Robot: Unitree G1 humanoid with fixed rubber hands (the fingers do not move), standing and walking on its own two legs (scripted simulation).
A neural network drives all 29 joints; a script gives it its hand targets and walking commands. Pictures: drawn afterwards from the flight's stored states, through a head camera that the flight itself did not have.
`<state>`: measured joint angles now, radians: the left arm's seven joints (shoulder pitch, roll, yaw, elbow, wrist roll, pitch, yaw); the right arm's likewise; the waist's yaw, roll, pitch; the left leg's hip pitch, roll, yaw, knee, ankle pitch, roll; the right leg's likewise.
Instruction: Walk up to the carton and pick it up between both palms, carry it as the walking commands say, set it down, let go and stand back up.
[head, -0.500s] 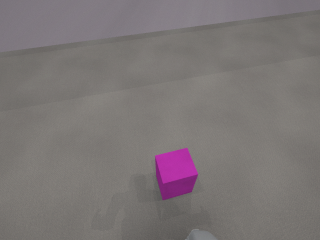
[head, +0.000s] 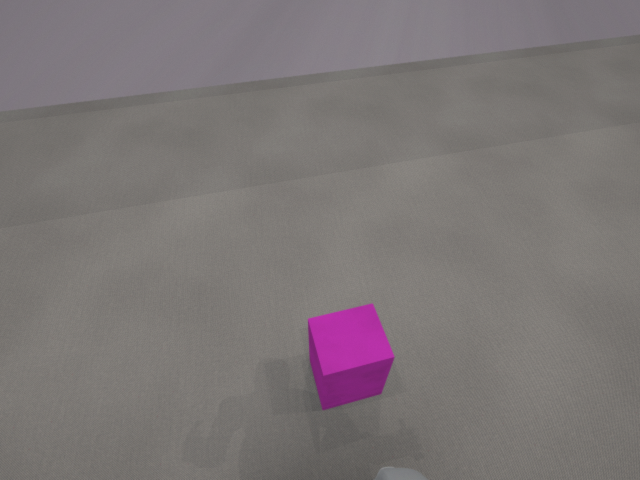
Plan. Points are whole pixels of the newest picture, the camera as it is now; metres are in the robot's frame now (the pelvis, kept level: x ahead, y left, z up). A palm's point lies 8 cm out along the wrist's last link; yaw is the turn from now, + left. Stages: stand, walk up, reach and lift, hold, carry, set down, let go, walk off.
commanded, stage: walk up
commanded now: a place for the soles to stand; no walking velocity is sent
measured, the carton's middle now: (346, 358) +0.52 -0.08 -0.61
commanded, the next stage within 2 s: none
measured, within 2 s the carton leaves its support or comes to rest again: neither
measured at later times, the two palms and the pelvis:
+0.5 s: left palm out of the picture +0.14 +0.24 -0.11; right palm out of the picture +0.08 -0.43 -0.09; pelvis +0.05 -0.08 -0.01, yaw +1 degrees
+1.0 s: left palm (175, 477) +0.16 +0.20 -0.08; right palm out of the picture +0.16 -0.46 -0.10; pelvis +0.10 -0.13 +0.00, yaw +0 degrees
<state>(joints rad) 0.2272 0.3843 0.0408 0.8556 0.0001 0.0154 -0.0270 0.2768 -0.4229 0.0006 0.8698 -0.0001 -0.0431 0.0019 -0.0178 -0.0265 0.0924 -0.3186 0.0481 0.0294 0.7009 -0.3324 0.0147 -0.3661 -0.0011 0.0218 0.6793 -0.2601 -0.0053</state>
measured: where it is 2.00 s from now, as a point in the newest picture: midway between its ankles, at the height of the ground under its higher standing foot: outside the picture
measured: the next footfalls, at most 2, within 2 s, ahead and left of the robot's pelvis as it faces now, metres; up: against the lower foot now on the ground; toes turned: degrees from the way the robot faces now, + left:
right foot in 0.50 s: +0.13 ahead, -0.20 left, +0.00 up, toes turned -1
left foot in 1.08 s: +0.13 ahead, +0.02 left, +0.00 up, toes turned +4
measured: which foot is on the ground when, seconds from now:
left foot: down 0.00-0.50, up 0.52-1.00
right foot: down 0.00-0.24, up 0.26-0.48, down 0.50-1.00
